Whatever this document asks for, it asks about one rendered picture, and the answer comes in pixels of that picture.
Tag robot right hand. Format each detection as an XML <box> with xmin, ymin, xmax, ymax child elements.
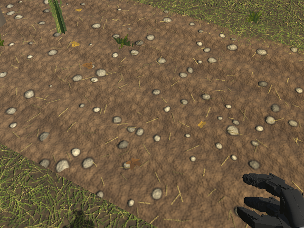
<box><xmin>237</xmin><ymin>173</ymin><xmax>304</xmax><ymax>228</ymax></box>

